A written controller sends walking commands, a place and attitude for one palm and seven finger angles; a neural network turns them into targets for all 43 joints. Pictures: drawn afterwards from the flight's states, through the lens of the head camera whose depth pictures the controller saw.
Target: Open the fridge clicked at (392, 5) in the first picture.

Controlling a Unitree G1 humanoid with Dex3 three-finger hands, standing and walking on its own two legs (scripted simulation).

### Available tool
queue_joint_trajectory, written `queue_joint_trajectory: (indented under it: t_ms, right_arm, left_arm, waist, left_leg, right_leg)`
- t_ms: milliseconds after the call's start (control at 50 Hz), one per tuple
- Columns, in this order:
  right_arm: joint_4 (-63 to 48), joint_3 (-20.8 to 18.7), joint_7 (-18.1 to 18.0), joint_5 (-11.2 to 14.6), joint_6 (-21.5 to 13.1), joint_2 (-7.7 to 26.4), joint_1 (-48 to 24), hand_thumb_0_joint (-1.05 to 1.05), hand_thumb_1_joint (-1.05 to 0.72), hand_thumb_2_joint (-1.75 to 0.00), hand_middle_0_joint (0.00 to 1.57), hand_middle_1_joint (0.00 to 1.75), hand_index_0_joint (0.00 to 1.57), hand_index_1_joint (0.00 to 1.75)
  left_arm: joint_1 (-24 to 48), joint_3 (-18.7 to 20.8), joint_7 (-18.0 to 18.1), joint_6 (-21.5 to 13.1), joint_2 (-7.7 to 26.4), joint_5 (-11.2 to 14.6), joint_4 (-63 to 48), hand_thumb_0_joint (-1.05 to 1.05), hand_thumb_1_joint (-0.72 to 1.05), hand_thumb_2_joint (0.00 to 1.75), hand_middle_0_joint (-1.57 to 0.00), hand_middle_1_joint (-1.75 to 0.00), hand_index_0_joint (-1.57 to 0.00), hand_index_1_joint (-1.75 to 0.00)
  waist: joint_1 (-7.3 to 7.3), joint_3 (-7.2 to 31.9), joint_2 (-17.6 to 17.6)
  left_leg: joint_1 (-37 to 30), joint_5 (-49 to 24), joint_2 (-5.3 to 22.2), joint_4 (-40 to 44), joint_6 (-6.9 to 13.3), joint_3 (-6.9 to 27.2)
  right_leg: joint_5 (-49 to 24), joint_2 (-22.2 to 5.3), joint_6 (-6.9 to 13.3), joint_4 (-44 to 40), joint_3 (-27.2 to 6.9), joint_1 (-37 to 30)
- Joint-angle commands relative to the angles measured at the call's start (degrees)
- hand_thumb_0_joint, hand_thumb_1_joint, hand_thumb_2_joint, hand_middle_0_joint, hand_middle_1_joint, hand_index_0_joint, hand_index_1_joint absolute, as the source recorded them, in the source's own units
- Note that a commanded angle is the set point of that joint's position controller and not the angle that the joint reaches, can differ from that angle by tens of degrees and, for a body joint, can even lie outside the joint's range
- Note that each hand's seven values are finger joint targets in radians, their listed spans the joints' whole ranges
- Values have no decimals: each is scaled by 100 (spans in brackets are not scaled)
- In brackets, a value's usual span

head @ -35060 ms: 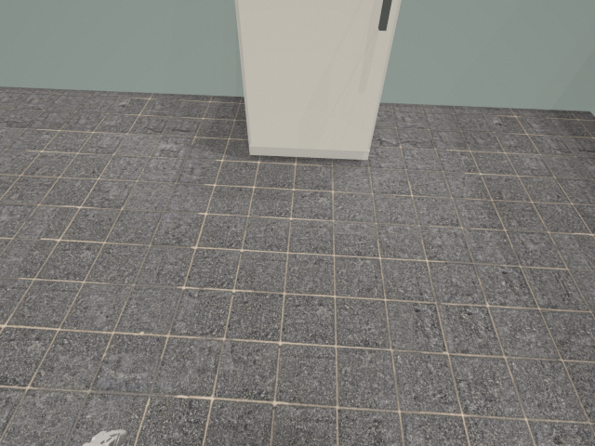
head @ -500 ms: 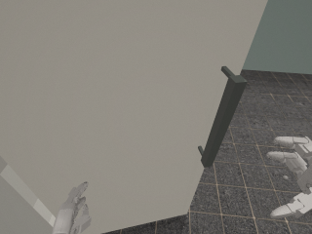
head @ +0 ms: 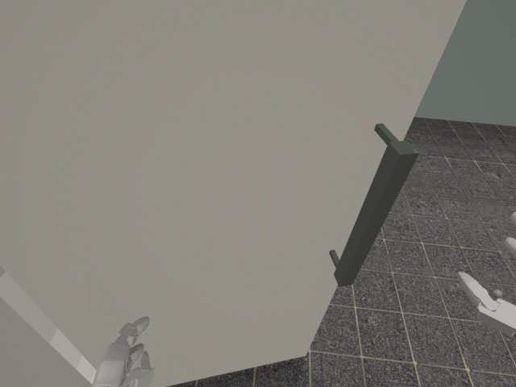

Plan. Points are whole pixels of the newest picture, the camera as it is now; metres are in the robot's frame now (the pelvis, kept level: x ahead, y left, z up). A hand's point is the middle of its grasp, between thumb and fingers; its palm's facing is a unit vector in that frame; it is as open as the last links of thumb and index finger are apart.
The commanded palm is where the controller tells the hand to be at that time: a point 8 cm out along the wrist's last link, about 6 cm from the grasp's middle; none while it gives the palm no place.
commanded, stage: draw the hand back to the body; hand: right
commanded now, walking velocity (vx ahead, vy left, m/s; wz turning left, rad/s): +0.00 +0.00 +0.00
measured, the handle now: (359, 216) +0.36 -0.17 +0.10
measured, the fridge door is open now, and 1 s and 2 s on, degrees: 73 73 73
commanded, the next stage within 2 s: step back with the hand held close in 0.54 s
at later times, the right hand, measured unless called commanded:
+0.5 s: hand (497, 297) +0.19 -0.27 +0.16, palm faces +0.50 +0.78 -0.37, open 7.4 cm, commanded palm +0.14 -0.30 +0.18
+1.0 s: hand (501, 307) +0.18 -0.27 +0.15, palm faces +0.37 +0.80 -0.47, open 7.4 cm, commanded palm +0.12 -0.31 +0.18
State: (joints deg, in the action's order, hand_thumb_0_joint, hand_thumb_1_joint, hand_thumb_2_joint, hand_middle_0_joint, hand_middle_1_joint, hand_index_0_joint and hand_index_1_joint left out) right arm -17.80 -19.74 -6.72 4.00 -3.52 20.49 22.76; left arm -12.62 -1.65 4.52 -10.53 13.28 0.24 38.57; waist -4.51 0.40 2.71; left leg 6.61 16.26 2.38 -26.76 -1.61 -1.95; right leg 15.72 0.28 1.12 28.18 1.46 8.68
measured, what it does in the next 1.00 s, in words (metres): stands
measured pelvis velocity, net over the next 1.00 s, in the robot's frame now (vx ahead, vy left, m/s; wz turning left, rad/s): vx -0.03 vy -0.01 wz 0.02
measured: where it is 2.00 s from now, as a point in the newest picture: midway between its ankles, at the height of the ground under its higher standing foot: outside the picture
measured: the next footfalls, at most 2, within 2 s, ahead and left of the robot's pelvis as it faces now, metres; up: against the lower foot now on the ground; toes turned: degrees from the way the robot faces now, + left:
left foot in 1.66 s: -0.14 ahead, +0.12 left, +0.00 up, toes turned +2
right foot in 1.86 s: -0.05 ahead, -0.11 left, +0.00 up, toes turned +2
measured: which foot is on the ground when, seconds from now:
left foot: down 0.00-1.00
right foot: down 0.00-1.00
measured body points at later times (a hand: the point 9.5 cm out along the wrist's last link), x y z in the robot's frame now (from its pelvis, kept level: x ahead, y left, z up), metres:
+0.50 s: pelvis +0.00 +0.01 +0.00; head -0.03 +0.02 +0.45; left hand +0.20 +0.23 -0.07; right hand +0.15 -0.31 +0.18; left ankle -0.02 +0.14 -0.74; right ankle +0.00 -0.10 -0.74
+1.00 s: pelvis -0.03 -0.01 +0.00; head -0.01 -0.02 +0.45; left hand +0.15 +0.22 -0.08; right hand +0.15 -0.31 +0.18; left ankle -0.02 +0.14 -0.74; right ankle +0.00 -0.10 -0.74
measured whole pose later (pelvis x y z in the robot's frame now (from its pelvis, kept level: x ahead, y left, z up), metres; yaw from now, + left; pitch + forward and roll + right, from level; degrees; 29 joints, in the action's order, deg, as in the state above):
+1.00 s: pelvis -0.03 -0.01 +0.00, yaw +1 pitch +0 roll +1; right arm -28.2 -23.1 -6.8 2.8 -9.3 24.0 30.5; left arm -10.8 -0.6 4.6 -2.8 12.0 0.5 31.8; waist -1.3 -2.7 -0.7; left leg 14.6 13.5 2.8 -28.6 -2.8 -0.3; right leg 13.6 0.6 2.5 30.0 3.1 16.2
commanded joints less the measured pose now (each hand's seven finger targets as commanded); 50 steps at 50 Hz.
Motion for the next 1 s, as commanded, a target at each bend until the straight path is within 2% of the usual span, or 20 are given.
queue_joint_trajectory:
  t_ms: [0, 80, 140, 240, 260, 340, 440, 580, 600, 620, 640, 660, 680, 700, 720, 760, 800, 840, 920, 980]
  right_arm:
    - [-1313, -773, -72, 3, -425, 1210, -474, 0, -65, -78, 21, 45, 21, 45]
    - [-1496, -848, -70, -9, -470, 1264, -415, 0, -79, -85, 20, 36, 20, 36]
    - [-1350, -838, -64, 8, -455, 1199, -305, 0, -90, -90, 20, 30, 20, 30]
    - [-1188, -765, -44, 8, -435, 1126, -333, 0, -90, -90, 20, 30, 20, 30]
    - [-1348, -771, -39, 9, -436, 1162, -429, 0, -90, -90, 20, 30, 20, 30]
    - [-1387, -769, -57, -9, -440, 1178, -470, 0, -90, -90, 20, 30, 20, 30]
    - [-1340, -801, -61, 3, -430, 1195, -459, 0, -90, -90, 20, 30, 20, 30]
    - [-1380, -791, -46, 1, -426, 1190, -483, 0, -90, -90, 20, 30, 20, 30]
    - [-1455, -776, -44, -3, -428, 1167, -478, 0, -90, -90, 20, 30, 20, 30]
    - [-1363, -796, -49, -4, -411, 1192, -455, 0, -90, -90, 20, 30, 20, 30]
    - [-1616, -124, 18, -39, -430, 654, -720, 0, -90, -90, 20, 30, 20, 30]
    - [-2256, -1169, -93, -51, -736, 1727, -1831, 0, -90, -90, 20, 30, 20, 30]
    - [-1631, -927, -68, -81, -787, 1339, -1198, 0, -90, -90, 20, 30, 20, 30]
    - [-1334, -757, -33, -107, -765, 1071, -648, 0, -90, -90, 20, 30, 20, 30]
    - [-1598, -823, -42, -142, -813, 1150, -591, 0, -90, -90, 20, 30, 20, 30]
    - [-1550, -805, -46, -128, -841, 1018, 85, 0, -90, -90, 20, 30, 20, 30]
    - [-1812, -889, -77, -120, -886, 1082, 307, 0, -90, -90, 20, 30, 20, 30]
    - [-1999, -1033, -119, -121, -917, 1178, 528, 0, -90, -90, 20, 30, 20, 30]
    - [-2343, -1274, -175, -105, -987, 1386, 673, 0, -90, -90, 20, 30, 20, 30]
    - [-2342, -1210, -185, -94, -1020, 1272, 685, 0, -90, -90, 20, 30, 20, 30]
  left_arm:
    - [836, 284, 71, -291, 625, 14, -1013, 0, 90, 90, -20, -30, -20, -30]
    - [825, 301, 68, -277, 619, 2, -1011, 0, 90, 90, -20, -30, -20, -30]
    - [834, 309, 81, -246, 610, 5, -981, 0, 90, 90, -20, -30, -20, -30]
    - [844, 329, 107, -190, 617, 10, -977, 0, 90, 90, -20, -30, -20, -30]
    - [847, 330, 106, -188, 614, 8, -1013, 0, 90, 90, -20, -30, -20, -30]
    - [864, 307, 115, -200, 594, -6, -979, 0, 90, 90, -20, -30, -20, -30]
    - [886, 294, 125, -213, 583, -10, -989, 0, 90, 90, -20, -30, -20, -30]
    - [901, 295, 110, -213, 583, -1, -1013, 0, 90, 90, -20, -30, -20, -30]
    - [889, 296, 100, -225, 580, -5, -1019, 0, 90, 90, -20, -30, -20, -30]
    - [909, 297, 112, -211, 599, -7, -1001, 0, 90, 90, -20, -30, -20, -30]
    - [938, 250, 75, -237, 568, -18, -1044, 0, 90, 90, -20, -30, -20, -30]
    - [973, 217, 66, -94, 637, 34, -1232, 0, 90, 90, -20, -30, -20, -30]
    - [859, 206, 75, 1, 545, -25, -974, 0, 90, 90, -20, -30, -20, -30]
    - [803, 252, 53, 92, 578, -38, -1027, 0, 90, 90, -20, -30, -20, -30]
    - [873, 289, 47, 166, 613, -44, -1102, 0, 90, 90, -20, -30, -20, -30]
    - [765, 326, 33, 313, 623, -32, -1251, 0, 90, 90, -20, -30, -20, -30]
    - [783, 340, 27, 418, 617, -11, -1405, 0, 90, 90, -20, -30, -20, -30]
    - [786, 344, 46, 486, 610, -7, -1485, 0, 90, 90, -20, -30, -20, -30]
    - [780, 380, 85, 502, 608, 14, -1610, 0, 90, 90, -20, -30, -20, -30]
    - [673, 381, 98, 434, 605, 26, -1614, 0, 90, 90, -20, -30, -20, -30]
  waist:
    - [-19, 335, 50]
    - [-32, 418, 92]
    - [-23, 253, -23]
    - [18, 158, -149]
    - [4, 305, -83]
    - [1, 293, 181]
    - [-4, 210, -16]
    - [-13, 242, 16]
    - [-11, 323, 158]
    - [-19, 200, 60]
    - [70, 205, 127]
    - [196, -389, -24]
    - [294, -358, -472]
    - [286, -250, -669]
    - [246, -22, -472]
    - [236, 446, -261]
    - [226, 581, 96]
    - [203, 762, 154]
    - [195, 865, 288]
    - [233, 737, 429]
  left_leg:
    - [119, -1152, -13, 413, 259, -62]
    - [67, -1365, 8, 423, 261, -65]
    - [131, -1406, 8, 500, 248, -67]
    - [233, -1250, 18, 592, 222, -43]
    - [164, -1260, 27, 570, 220, -33]
    - [155, -1229, 27, 596, 240, -35]
    - [152, -1104, 11, 621, 239, -61]
    - [125, -1086, 2, 593, 239, -59]
    - [95, -1073, 6, 570, 245, -57]
    - [114, -1079, 11, 597, 251, -66]
    - [169, -1093, 18, 584, 239, -77]
    - [613, -1429, 256, 953, 216, 637]
    - [633, -1516, 389, 958, 261, 633]
    - [644, -1591, 448, 906, 277, 660]
    - [503, -1933, 499, 783, 282, 596]
    - [269, -2167, 476, 455, 235, 476]
    - [227, -2028, 371, 208, 178, 345]
    - [133, -1911, 268, 3, 143, 224]
    - [53, -1610, 163, -332, 106, 169]
    - [39, -1239, 118, -554, 91, 180]
  right_leg:
    - [-1334, -247, 6, -482, -193, -174]
    - [-1541, -257, 8, -433, -171, -256]
    - [-1506, -253, 36, -397, -122, -219]
    - [-1291, -251, 78, -388, -67, -246]
    - [-1314, -247, 76, -396, -84, -290]
    - [-1321, -227, 66, -413, -86, -327]
    - [-1223, -237, 62, -473, -129, -274]
    - [-1248, -241, 51, -508, -141, -293]
    - [-1250, -239, 43, -526, -155, -334]
    - [-1269, -248, 52, -538, -160, -281]
    - [-1267, -230, 65, -525, -172, -335]
    - [-732, -348, 170, -343, -206, 120]
    - [-620, -315, 159, -222, -300, 175]
    - [-712, -319, 147, -139, -305, 152]
    - [-978, -352, 147, -126, -281, 108]
    - [-1572, -456, 152, -166, -297, 58]
    - [-1977, -589, 166, -302, -372, 147]
    - [-2243, -697, 195, -374, -515, 244]
    - [-2039, -850, 259, -503, -713, 626]
    - [-1302, -942, 321, -591, -746, 1090]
